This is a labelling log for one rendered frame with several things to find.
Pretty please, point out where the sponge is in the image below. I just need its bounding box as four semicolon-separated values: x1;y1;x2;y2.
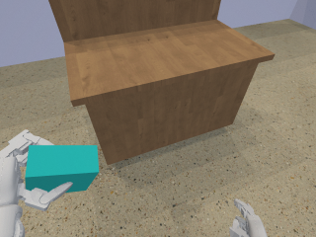
25;145;100;193

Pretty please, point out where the left robot hand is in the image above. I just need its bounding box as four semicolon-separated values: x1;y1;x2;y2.
0;129;73;211

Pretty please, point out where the left robot forearm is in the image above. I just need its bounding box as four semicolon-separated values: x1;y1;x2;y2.
0;204;26;237

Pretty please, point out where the right robot hand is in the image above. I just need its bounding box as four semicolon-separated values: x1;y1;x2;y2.
229;198;268;237

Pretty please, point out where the table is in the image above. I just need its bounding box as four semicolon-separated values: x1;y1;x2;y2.
48;0;276;165

